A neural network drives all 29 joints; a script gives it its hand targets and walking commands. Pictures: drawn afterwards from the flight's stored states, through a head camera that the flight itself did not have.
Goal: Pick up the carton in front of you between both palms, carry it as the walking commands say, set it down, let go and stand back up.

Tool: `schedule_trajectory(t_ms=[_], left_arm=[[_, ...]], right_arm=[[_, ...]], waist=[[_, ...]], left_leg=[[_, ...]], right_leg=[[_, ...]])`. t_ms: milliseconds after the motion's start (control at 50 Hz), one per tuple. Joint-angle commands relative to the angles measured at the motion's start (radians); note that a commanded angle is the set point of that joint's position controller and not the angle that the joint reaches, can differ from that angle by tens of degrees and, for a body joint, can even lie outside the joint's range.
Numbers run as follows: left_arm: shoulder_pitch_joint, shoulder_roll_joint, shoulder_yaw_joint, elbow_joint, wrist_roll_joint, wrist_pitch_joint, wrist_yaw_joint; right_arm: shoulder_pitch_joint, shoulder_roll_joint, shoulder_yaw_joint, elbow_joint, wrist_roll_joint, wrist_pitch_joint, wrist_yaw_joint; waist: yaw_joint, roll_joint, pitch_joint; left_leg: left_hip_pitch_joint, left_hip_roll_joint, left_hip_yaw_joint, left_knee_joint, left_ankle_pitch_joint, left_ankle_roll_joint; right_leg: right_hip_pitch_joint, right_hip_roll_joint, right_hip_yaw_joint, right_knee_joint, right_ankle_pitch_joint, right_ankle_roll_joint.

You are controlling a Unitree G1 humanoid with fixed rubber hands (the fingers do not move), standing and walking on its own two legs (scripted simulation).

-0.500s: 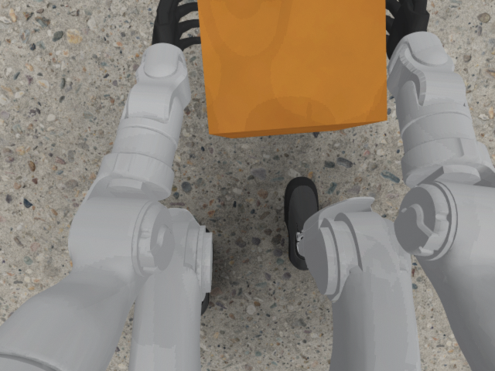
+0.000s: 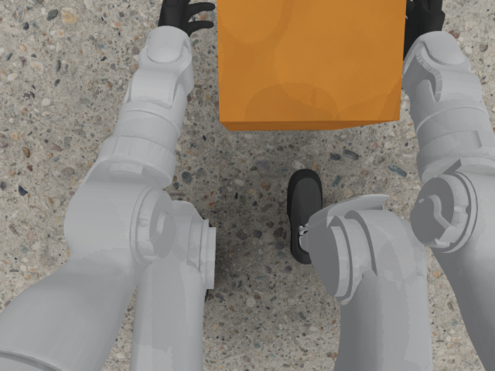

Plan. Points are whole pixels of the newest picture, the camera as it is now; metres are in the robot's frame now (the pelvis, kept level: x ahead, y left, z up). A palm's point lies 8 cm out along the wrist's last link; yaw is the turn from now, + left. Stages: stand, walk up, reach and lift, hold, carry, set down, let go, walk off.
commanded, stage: set down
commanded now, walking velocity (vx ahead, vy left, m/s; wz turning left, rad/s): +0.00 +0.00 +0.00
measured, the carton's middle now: (292, 60) +0.50 -0.10 -0.24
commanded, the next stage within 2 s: let go in 1.50 s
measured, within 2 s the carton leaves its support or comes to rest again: rests again in 0.20 s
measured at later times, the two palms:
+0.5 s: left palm (144, 38) +0.53 +0.10 -0.19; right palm (436, 51) +0.48 -0.29 -0.18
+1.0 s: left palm out of the picture +0.55 +0.10 -0.01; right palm out of the picture +0.48 -0.29 -0.02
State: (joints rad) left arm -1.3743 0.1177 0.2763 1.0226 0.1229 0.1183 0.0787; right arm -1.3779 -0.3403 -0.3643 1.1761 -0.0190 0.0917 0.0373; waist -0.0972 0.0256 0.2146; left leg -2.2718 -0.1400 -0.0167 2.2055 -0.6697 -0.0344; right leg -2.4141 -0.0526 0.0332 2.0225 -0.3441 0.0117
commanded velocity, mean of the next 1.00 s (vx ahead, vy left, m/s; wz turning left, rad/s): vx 0.00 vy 0.00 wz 0.00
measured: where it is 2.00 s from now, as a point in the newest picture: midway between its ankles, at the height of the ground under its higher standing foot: (249, 255)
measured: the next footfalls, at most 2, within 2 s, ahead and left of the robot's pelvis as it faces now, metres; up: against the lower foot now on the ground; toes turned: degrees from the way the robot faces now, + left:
none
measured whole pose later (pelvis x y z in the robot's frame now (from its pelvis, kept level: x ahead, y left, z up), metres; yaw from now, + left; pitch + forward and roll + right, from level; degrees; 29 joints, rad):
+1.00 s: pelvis +0.02 -0.01 +0.10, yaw +0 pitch +46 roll +4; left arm -1.11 0.23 0.18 0.85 -0.05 0.13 0.10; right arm -1.04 -0.29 -0.30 0.84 0.08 0.10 -0.03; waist -0.08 0.03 -0.02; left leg -2.01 -0.09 -0.01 1.87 -0.66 -0.04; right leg -2.17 -0.01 0.04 1.73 -0.36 0.00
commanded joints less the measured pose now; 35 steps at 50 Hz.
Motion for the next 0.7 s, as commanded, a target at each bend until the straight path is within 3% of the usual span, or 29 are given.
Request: schedule_trajectory(t_ms=[0, 80, 120, 180, 200, 300, 400, 500, 580, 680], left_arm=[[-0.355, -0.573, -0.212, -0.001, -0.008, -0.024, -0.161], [-0.349, -0.507, -0.208, 0.015, -0.009, -0.038, -0.15], [-0.327, -0.395, -0.195, 0.015, -0.014, -0.052, -0.126], [-0.218, 0.136, -0.115, 0.008, -0.046, -0.086, -0.005], [-0.214, 0.197, -0.131, 0.021, -0.09, -0.086, 0.021], [-0.256, 0.224, -0.254, -0.04, -0.245, -0.105, 0.033], [-0.255, 0.222, -0.31, -0.149, -0.319, -0.107, 0.024], [-0.179, 0.252, -0.263, -0.238, -0.292, -0.079, 0.046], [-0.128, 0.252, -0.21, -0.353, -0.252, -0.032, 0.068], [-0.061, 0.231, -0.144, -0.314, -0.218, 0.021, 0.065]], right_arm=[[-0.325, 0.715, 0.164, -0.041, 0.024, -0.008, 0.136], [-0.328, 0.649, 0.161, -0.035, 0.039, -0.031, 0.114], [-0.291, 0.535, 0.142, -0.016, 0.05, -0.051, 0.085], [-0.113, 0.014, 0.031, 0.061, 0.07, -0.118, -0.042], [-0.124, -0.052, 0.032, 0.064, 0.107, -0.136, -0.073], [-0.156, -0.146, 0.085, 0.062, 0.202, -0.183, -0.097], [-0.149, -0.171, 0.129, -0.009, 0.256, -0.185, -0.087], [-0.076, -0.203, 0.127, -0.135, 0.26, -0.152, -0.089], [-0.037, -0.219, 0.115, -0.311, 0.233, -0.1, -0.098], [0.003, -0.173, 0.085, -0.413, 0.166, -0.031, -0.101]], waist=[[0.026, 0.104, -0.781], [0.032, 0.099, -0.781], [0.031, 0.095, -0.789], [0.023, 0.08, -0.792], [0.018, 0.071, -0.809], [-0.031, 0.092, -0.889], [-0.057, 0.111, -1.012], [-0.042, 0.092, -1.211], [-0.033, 0.04, -1.37], [-0.028, -0.039, -1.256]], left_leg=[[0.118, -0.015, 0.026, -0.286, 0.139, 0.04], [0.123, -0.002, 0.026, -0.282, 0.134, 0.037], [0.132, 0.011, 0.028, -0.279, 0.133, 0.03], [0.192, 0.049, 0.037, -0.294, 0.103, 0.002], [0.21, 0.059, 0.028, -0.292, 0.098, -0.004], [0.242, 0.082, 0.019, -0.262, 0.181, -0.013], [0.282, 0.087, 0.039, -0.251, 0.238, -0.025], [0.381, 0.07, 0.061, -0.271, 0.231, -0.025], [0.467, 0.049, 0.083, -0.322, 0.202, -0.017], [0.395, 0.034, 0.092, -0.406, 0.113, 0.002]], right_leg=[[0.663, 0.102, -0.032, -0.022, 0.108, -0.019], [0.686, 0.099, -0.031, -0.019, 0.112, -0.01], [0.709, 0.091, -0.031, -0.016, 0.123, -0.001], [0.75, 0.057, -0.031, -0.025, 0.116, 0.023], [0.753, 0.047, -0.03, -0.03, 0.111, 0.024], [0.768, 0.025, -0.017, -0.021, 0.21, -0.006], [0.861, 0.017, -0.021, -0.013, 0.301, -0.021], [1.023, 0.026, -0.036, -0.031, 0.324, -0.015], [1.147, 0.049, -0.07, -0.076, 0.278, -0.004], [1.123, 0.063, -0.092, -0.165, 0.164, 0.01]])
